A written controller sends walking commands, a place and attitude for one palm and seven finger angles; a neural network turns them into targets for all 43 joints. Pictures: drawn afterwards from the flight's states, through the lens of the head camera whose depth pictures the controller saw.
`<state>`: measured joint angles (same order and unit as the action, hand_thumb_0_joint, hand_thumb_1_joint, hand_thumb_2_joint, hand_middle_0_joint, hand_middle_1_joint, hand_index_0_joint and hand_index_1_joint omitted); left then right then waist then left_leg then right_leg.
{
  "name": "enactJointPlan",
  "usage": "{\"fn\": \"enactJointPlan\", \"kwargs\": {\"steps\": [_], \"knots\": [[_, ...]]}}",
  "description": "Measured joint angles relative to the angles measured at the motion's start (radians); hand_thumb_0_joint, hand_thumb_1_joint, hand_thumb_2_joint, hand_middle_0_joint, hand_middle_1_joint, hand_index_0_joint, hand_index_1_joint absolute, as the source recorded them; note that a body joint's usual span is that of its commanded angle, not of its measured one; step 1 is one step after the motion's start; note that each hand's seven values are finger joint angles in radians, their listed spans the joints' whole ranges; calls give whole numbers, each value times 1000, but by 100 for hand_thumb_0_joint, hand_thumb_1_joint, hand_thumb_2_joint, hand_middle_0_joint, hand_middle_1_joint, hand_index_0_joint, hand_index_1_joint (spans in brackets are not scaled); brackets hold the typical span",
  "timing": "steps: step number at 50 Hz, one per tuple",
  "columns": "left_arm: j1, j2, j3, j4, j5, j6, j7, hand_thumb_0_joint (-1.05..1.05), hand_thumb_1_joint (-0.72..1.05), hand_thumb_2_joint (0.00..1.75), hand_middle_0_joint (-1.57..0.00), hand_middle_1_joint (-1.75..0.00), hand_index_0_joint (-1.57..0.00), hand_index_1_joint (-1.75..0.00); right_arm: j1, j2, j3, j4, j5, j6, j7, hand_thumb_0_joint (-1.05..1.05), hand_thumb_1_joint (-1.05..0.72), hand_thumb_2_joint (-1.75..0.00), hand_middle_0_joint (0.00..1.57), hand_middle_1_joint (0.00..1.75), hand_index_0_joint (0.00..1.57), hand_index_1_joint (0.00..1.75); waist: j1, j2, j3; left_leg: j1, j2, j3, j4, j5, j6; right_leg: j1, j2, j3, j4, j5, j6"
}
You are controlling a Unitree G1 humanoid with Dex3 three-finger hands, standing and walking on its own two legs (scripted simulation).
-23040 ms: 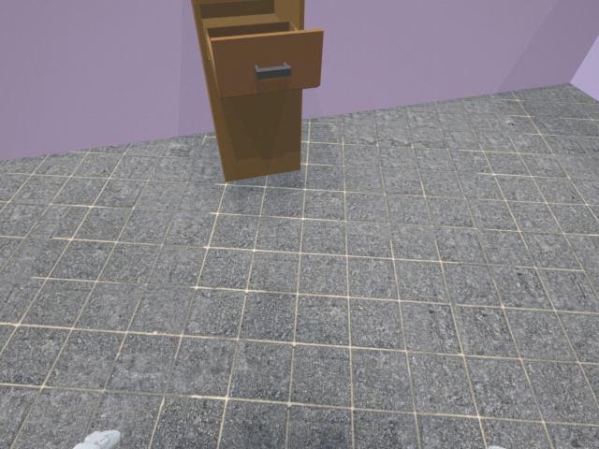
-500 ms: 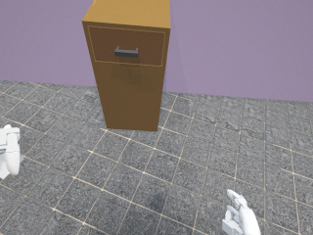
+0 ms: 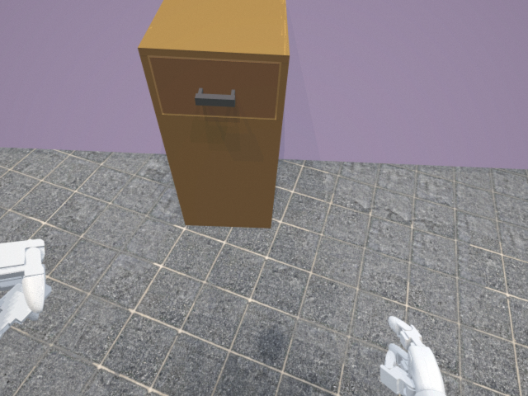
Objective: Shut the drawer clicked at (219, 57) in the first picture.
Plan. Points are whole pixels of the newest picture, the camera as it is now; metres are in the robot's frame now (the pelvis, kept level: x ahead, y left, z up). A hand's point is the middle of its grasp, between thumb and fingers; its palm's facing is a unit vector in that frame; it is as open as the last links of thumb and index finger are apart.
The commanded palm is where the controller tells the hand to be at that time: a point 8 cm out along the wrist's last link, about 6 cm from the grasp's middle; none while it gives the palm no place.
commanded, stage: let the arm hang, fingers relaxed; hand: left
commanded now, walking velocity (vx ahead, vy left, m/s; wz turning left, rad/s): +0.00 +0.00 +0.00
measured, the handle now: (216, 96) +0.86 +0.17 -0.06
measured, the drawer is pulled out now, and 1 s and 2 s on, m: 0.00 0.00 0.00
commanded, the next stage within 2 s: look to check the result in 1.16 s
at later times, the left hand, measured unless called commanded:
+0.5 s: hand out of the picture -0.03 +0.21 -0.18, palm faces +0.03 -0.98 -0.22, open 3.9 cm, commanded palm none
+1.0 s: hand out of the picture -0.03 +0.17 -0.17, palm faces +0.03 -0.98 -0.17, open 7.3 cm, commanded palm none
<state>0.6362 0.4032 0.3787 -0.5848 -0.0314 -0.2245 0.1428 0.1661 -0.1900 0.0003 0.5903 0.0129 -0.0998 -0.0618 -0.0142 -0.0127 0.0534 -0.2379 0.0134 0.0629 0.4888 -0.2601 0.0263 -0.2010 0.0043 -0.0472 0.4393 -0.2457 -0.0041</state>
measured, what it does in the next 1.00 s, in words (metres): stands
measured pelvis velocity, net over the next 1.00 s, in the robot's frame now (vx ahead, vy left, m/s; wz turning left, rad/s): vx -0.02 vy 0.01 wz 0.01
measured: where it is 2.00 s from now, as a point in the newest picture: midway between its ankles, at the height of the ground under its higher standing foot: outside the picture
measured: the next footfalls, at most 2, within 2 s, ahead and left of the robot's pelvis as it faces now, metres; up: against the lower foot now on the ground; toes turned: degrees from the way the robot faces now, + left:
none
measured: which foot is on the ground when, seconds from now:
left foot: down 0.00-1.00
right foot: down 0.00-1.00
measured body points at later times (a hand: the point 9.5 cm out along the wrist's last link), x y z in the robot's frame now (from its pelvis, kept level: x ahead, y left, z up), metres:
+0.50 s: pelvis -0.02 +0.01 +0.00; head +0.00 +0.03 +0.45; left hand -0.03 +0.26 -0.16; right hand +0.00 -0.23 -0.14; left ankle +0.00 +0.10 -0.74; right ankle -0.01 -0.12 -0.74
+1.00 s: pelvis -0.02 +0.01 +0.00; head -0.02 +0.01 +0.45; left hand -0.03 +0.23 -0.16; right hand -0.04 -0.20 -0.16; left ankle +0.00 +0.10 -0.74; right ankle -0.01 -0.12 -0.74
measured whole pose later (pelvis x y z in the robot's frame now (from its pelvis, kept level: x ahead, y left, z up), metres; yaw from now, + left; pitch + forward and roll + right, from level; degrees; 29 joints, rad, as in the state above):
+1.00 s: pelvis -0.02 +0.01 +0.00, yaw +1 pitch -2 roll +0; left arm 0.28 0.13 0.00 1.13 0.02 0.00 0.03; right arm 0.30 -0.13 -0.01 1.13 -0.02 0.00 -0.03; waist -0.01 0.00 0.03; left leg -0.20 -0.03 0.07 0.40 -0.18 0.05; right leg -0.19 -0.03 -0.04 0.42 -0.20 0.01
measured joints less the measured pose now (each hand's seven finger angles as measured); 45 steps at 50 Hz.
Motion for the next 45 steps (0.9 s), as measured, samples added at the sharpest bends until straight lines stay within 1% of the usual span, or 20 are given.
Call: {"fn": "enactJointPlan", "kwargs": {"steps": [3, 4, 5, 7, 9, 10, 12, 14, 16, 17, 20, 25, 31, 37, 41, 45], "knots": [[17, -5, -6, 20, -4, 7, -6, 1, 89, 89, -140, -160, -141, -159, -5, 2, 0, -7, 1, 8, 1, 1, -90, -90, 21, 30, 20, 30, -1, 4, -7, 1, 0, 4, -5, 1, 2, 1, 0, 4, -7, 4, 2], [-8, 1, -34, 82, 8, -11, -20, 1, 89, 89, -140, -160, -141, -160, -7, -7, -8, 17, 2, -18, 19, 1, -90, -90, 20, 30, 20, 30, 3, 13, -18, -15, -1, 1, 5, 0, 3, -15, -2, 1, 5, 3, 3], [-63, 7, -82, 186, 25, 0, -48, 0, 89, 89, -140, -160, -141, -159, -12, -25, -17, 49, 1, -28, 42, 1, -90, -90, 20, 30, 20, 30, 13, 25, -31, -34, -7, -2, 21, -3, 6, -34, -9, -3, 27, -5, 5], [-182, -17, -176, 445, 50, 86, -96, 0, 90, 90, -139, -159, -139, -158, -32, -65, -23, 107, -5, -1, 70, 1, -90, -90, 21, 30, 20, 30, 25, 53, -52, -65, -20, -4, 55, -14, 14, -68, -23, -6, 74, -29, 12], [-270, -66, -244, 716, 64, 174, -119, 0, 90, 90, -136, -156, -137, -156, -46, -88, -24, 151, -15, 34, 79, 1, -90, -90, 21, 30, 20, 30, 22, 75, -62, -83, -28, -2, 81, -24, 23, -90, -33, -4, 110, -45, 17], [-299, -90, -271, 837, 68, 207, -126, 0, 90, 90, -134, -155, -135, -154, -48, -90, -22, 168, -20, 47, 80, 1, -90, -90, 21, 30, 20, 30, 17, 76, -61, -84, -31, 0, 89, -27, 25, -94, -36, -2, 122, -50, 20], [-332, -129, -317, 1035, 72, 249, -136, 0, 91, 90, -129, -150, -129, -149, -38, -83, -16, 195, -28, 68, 79, 1, -90, -90, 20, 30, 20, 30, 7, 59, -50, -76, -35, 5, 90, -28, 27, -93, -41, 3, 136, -55, 20], [-341, -160, -355, 1180, 70, 269, -141, 1, 91, 89, -123, -144, -123, -143, -17, -66, -8, 223, -33, 83, 78, 1, -90, -90, 20, 30, 20, 30, -1, 26, -32, -58, -38, 7, 79, -21, 27, -81, -44, 6, 136, -53, 18], [-340, -191, -383, 1293, 65, 279, -142, 1, 91, 89, -117, -137, -117, -136, 8, -50, 0, 257, -37, 94, 75, 1, -90, -90, 20, 30, 20, 30, -3, -7, -14, -41, -38, 6, 61, -9, 25, -64, -43, 4, 119, -43, 19], [-340, -195, -380, 1338, 77, 278, -118, 1, 91, 89, -113, -135, -113, -133, 22, -41, 3, 276, -37, 99, 72, 1, -90, -90, 20, 30, 20, 30, -1, -20, -7, -35, -36, 3, 51, -2, 25, -55, -40, 1, 105, -35, 19], [-336, -178, -368, 1446, 61, 274, -116, 1, 90, 89, -102, -127, -103, -121, 62, -21, 9, 335, -36, 114, 65, 1, -90, -90, 20, 30, 20, 30, 11, -39, 10, -23, -30, -7, 22, 20, 22, -31, -32, -10, 54, -4, 14], [-312, -166, -368, 1573, 53, 262, -129, 1, 91, 89, -84, -105, -84, -101, 111, -6, 1, 416, -33, 128, 55, 1, -90, -90, 20, 30, 20, 30, 24, -15, 17, -11, -30, -14, -19, 48, 26, -6, -29, -16, -9, 35, 14], [-291, -181, -371, 1670, 51, 251, -128, 0, 91, 89, -60, -77, -60, -75, 133, 9, -6, 474, -29, 121, 48, 1, -90, -90, 20, 30, 20, 30, 23, 24, 10, 11, -41, -5, -56, 67, 33, 7, -38, -8, -31, 50, 20], [-305, -205, -373, 1713, 49, 240, -122, 0, 91, 89, -38, -52, -38, -50, 129, 31, -6, 509, -28, 109, 44, 1, -90, -90, 20, 30, 20, 30, 19, 36, -3, 30, -47, 4, -76, 77, 35, 13, -44, 2, -29, 50, 23], [-326, -226, -374, 1718, 50, 235, -119, 0, 91, 89, -29, -41, -29, -40, 125, 46, -7, 523, -28, 105, 42, 1, -90, -90, 20, 30, 20, 30, 16, 32, -13, 37, -47, 7, -83, 79, 33, 14, -44, 5, -25, 47, 22], [-347, -249, -375, 1716, 50, 230, -118, 0, 91, 89, -24, -35, -24, -34, 126, 56, -9, 530, -29, 101, 40, 1, -90, -90, 20, 30, 20, 30, 13, 26, -20, 38, -45, 7, -86, 81, 30, 12, -43, 5, -23, 46, 20]]}}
